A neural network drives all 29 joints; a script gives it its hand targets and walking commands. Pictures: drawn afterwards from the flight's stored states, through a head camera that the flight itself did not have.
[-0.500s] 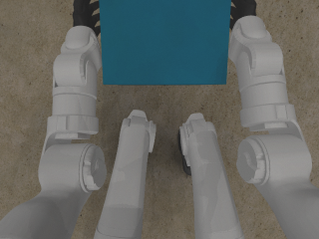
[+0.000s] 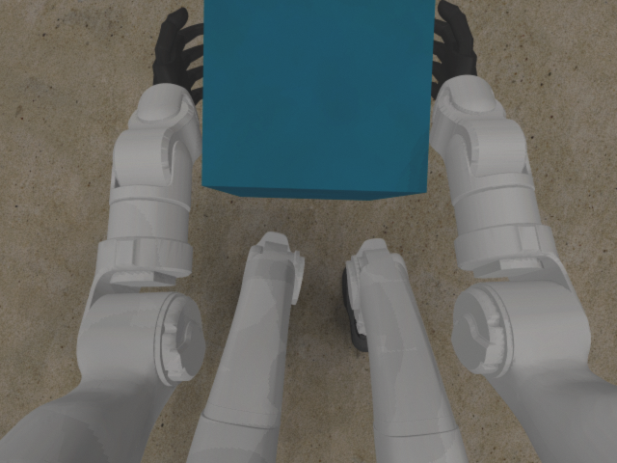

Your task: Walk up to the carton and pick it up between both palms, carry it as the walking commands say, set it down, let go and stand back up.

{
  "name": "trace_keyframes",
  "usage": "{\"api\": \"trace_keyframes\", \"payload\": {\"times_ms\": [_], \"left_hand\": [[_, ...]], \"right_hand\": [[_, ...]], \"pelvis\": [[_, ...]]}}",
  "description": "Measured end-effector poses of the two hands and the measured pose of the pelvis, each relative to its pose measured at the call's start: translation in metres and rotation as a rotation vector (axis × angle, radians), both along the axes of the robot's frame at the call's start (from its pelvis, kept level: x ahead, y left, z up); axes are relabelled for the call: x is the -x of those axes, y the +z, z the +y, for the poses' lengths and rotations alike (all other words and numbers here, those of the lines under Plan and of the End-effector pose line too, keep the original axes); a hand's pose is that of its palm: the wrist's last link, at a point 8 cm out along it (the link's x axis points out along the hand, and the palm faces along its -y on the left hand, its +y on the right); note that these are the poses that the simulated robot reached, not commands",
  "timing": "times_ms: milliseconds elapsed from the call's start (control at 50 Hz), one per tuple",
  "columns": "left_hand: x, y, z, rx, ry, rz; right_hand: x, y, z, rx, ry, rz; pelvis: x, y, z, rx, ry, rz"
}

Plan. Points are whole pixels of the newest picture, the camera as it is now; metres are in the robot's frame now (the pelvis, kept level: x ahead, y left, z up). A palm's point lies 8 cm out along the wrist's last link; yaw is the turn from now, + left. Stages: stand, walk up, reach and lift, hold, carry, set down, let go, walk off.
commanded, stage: reach and lift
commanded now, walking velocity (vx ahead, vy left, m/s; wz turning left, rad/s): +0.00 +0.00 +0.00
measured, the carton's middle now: (311, 107) +0.50 +0.04 -0.12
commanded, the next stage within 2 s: none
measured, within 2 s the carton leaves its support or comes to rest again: neither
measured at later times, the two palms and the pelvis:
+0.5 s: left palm (146, 85) +0.46 +0.18 +0.01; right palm (485, 69) +0.49 -0.11 +0.01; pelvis +0.01 +0.00 +0.06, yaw +0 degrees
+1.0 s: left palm (117, 64) +0.45 +0.17 +0.08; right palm (556, 49) +0.47 -0.12 +0.08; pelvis +0.03 -0.01 +0.13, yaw +0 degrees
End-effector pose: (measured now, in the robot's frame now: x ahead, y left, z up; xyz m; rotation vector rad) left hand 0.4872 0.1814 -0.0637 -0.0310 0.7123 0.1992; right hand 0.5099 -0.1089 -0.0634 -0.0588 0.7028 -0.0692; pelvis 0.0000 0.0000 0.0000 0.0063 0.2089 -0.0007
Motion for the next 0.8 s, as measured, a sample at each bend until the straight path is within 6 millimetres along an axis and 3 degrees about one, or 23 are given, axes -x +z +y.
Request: {"api": "trace_keyframes", "payload": {"times_ms": [540,800], "left_hand": [[0.025,0.077,0.000,-0.003,0.005,0.003],[0.034,0.109,-0.015,0.001,-0.006,0.006]], "right_hand": [[0.021,0.080,0.000,0.015,0.020,0.002],[0.033,0.114,-0.014,0.014,0.001,0.007]], "pelvis": [[-0.014,0.071,0.002,0.005,0.007,-0.094],[-0.025,0.103,-0.002,-0.005,0.002,-0.141]]}}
